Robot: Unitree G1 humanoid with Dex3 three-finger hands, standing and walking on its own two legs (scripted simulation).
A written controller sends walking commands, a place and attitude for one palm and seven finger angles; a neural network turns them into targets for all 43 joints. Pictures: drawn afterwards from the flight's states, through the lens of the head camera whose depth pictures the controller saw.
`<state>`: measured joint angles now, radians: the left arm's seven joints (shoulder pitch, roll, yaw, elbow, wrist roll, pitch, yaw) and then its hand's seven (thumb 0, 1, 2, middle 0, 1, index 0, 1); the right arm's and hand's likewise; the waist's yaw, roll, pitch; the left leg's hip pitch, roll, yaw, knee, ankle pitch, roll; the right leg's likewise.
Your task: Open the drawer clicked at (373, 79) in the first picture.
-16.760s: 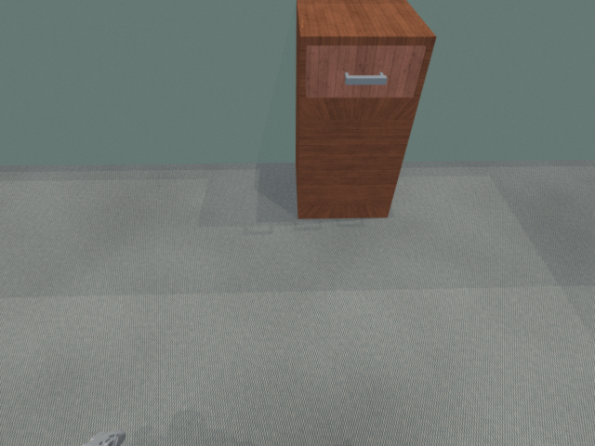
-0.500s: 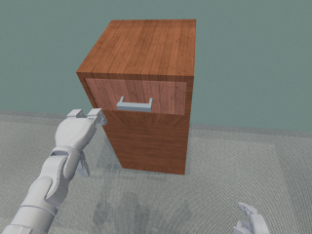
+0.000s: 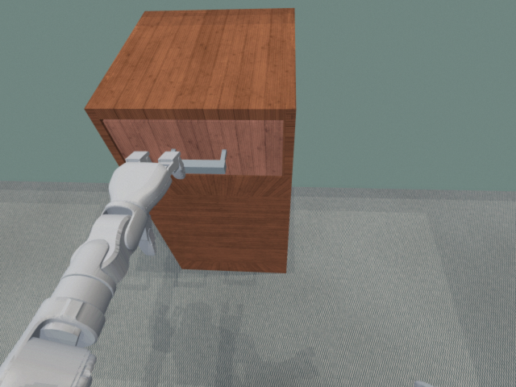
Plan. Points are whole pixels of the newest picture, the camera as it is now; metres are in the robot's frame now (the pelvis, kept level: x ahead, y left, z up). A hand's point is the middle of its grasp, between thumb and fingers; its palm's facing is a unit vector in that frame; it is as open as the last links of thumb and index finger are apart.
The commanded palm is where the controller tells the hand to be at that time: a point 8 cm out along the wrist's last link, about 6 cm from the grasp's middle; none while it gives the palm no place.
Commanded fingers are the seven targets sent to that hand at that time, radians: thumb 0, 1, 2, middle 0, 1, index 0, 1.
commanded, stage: move the hooked fingers above the handle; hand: left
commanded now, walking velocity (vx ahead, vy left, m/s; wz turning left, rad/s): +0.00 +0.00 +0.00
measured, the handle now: (196, 159) +0.58 +0.18 -0.05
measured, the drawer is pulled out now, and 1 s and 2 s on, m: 0.00 0.00 0.00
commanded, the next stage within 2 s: none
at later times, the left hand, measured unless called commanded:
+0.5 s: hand (181, 180) +0.46 +0.17 +0.02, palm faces -0.05 -0.04 -1.00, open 13.8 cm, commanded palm +0.45 +0.19 +0.08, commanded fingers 0.00 -0.50 0.30 -0.30 -1.20 -0.30 -1.20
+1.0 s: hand (209, 156) +0.53 +0.13 +0.01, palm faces +0.01 -0.07 -1.00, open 13.8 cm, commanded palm +0.51 +0.17 +0.06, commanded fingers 0.00 -0.50 0.30 -0.30 -1.20 -0.30 -1.20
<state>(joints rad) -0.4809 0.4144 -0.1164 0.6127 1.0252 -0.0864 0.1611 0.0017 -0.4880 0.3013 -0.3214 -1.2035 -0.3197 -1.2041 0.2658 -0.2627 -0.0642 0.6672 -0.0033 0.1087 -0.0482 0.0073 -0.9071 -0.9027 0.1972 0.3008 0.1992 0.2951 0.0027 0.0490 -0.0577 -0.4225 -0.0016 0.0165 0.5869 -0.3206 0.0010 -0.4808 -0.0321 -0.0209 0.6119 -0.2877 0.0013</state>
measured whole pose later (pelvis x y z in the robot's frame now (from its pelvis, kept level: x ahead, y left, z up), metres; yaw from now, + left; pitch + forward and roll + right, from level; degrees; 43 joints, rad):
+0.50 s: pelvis +0.01 +0.01 -0.01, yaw -1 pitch +14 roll +0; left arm -0.72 0.38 -0.11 0.92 1.09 -0.10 0.28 0.00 -0.49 0.30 -0.32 -1.20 -0.32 -1.20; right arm 0.31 -0.25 -0.07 0.69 -0.02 0.10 -0.03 0.00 -0.91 -0.90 0.20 0.30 0.20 0.30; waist -0.06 0.04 -0.11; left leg -0.56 0.00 0.02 0.67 -0.36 0.01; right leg -0.61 -0.03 -0.01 0.67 -0.31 0.01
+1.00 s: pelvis +0.00 +0.01 -0.03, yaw -2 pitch +22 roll -1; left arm -0.98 0.39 -0.04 1.16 1.13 -0.04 0.39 0.00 -0.49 0.30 -0.38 -1.24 -0.32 -1.20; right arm 0.40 -0.27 -0.06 0.72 -0.06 0.09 0.00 0.00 -0.91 -0.90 0.20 0.30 0.20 0.30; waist -0.18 0.06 -0.14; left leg -0.78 0.02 0.04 0.81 -0.41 0.02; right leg -0.83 -0.02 0.00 0.77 -0.33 0.02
